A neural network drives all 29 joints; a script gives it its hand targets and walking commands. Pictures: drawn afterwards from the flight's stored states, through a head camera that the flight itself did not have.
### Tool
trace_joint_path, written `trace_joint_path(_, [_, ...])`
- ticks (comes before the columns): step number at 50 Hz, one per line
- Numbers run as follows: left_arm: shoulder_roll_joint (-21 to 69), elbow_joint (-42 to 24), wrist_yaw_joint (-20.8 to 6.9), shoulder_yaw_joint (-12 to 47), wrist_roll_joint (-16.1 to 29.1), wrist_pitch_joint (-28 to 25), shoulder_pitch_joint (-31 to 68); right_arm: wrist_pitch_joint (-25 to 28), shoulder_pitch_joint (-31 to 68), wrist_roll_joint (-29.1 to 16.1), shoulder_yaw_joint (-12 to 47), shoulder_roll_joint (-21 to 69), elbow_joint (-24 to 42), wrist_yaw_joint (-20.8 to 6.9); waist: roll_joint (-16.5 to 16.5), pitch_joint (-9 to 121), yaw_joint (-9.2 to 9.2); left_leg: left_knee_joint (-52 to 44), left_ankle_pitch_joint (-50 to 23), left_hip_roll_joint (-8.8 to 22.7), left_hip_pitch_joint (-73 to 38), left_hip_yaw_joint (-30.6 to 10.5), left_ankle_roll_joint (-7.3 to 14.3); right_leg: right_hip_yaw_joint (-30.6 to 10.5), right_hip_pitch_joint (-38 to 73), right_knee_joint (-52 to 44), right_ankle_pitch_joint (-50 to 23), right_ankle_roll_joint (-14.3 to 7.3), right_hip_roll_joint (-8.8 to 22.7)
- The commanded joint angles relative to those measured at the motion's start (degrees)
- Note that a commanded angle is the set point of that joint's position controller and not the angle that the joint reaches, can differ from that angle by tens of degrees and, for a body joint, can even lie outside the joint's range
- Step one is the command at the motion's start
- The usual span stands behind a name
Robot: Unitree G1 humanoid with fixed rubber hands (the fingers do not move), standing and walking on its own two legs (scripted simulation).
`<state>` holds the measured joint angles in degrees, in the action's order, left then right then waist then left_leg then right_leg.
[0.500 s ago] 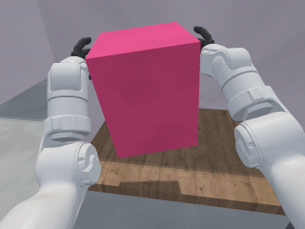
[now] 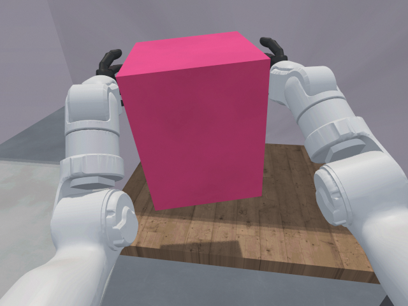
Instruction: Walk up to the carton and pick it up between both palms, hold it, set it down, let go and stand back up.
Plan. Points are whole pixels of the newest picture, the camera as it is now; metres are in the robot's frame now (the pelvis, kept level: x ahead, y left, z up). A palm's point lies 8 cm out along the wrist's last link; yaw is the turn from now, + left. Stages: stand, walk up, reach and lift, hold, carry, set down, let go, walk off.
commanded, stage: hold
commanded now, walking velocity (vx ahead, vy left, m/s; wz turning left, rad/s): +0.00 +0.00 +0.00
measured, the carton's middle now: (197, 117) +0.38 +0.01 +0.28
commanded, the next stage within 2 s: none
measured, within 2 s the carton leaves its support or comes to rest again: neither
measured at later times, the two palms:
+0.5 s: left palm (108, 93) +0.38 +0.16 +0.34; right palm (275, 79) +0.37 -0.13 +0.35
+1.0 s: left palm (101, 93) +0.38 +0.17 +0.34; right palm (268, 76) +0.38 -0.12 +0.35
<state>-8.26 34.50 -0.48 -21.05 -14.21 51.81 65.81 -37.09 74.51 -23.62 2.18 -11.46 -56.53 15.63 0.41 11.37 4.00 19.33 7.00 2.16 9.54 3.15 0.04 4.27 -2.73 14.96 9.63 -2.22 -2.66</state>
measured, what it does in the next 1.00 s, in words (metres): stands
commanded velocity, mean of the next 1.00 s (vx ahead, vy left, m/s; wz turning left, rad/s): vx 0.00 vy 0.00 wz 0.00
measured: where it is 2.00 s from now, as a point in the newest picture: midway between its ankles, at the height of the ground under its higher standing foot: outside the picture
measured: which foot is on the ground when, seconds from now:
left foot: down 0.00-1.00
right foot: down 0.00-1.00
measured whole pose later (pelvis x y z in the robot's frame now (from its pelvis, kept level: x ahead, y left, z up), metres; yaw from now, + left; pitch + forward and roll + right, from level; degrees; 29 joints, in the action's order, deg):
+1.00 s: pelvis +0.01 +0.01 +0.00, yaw +1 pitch -3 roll -1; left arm -8.5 31.2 -1.9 -19.1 -14.8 52.5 63.7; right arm -37.8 73.5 -24.8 2.5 -11.5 -54.3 16.4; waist 0.9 10.8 4.7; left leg 21.0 8.4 1.6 9.3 2.5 0.3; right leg 4.7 -1.4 14.9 10.3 -1.7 -2.3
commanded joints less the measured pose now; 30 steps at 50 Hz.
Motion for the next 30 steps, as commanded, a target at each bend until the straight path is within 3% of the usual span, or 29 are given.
trace_joint_path(1, [28.7,-4.7,-9.0,12.1,9.8,-4.4,37.5,1.1,38.1,-7.4,3.4,30.9,15.2,-7.2,-1.4,13.0,0.39,-0.8,-4.7,-2.5,-7.8,-3.9,-0.8,-5.9,-1.5,-2.3,-8.8,4.5,0.1])
trace_joint_path(18, [29.9,-8.7,-8.9,13.9,10.5,-4.2,36.9,1.0,37.1,-8.8,4.8,30.6,17.6,-7.3,-3.1,14.7,0.73,-0.2,-8.8,-2.2,-9.1,-4.3,-1.9,-5.3,-0.1,-1.4,-11.1,4.2,-0.7])
trace_joint_path(28, [30.4,-9.2,-8.3,14.4,10.7,-3.9,36.7,1.0,37.2,-8.8,5.2,31.2,18.3,-7.5,-2.6,14.7,0.56,-0.2,-7.8,-2.3,-9.1,-4.2,-1.6,-5.4,-0.4,-1.5,-10.7,4.4,-0.7])
trace_joint_path(30, [30.1,-6.8,-8.9,13.9,9.1,-3.0,34.6,1.4,39.5,-8.6,4.6,31.4,20.2,-7.2,-1.7,13.6,0.02,0.4,-5.4,-2.8,-6.9,-4.1,-1.3,-5.9,1.6,-1.5,-10.2,4.5,-0.3])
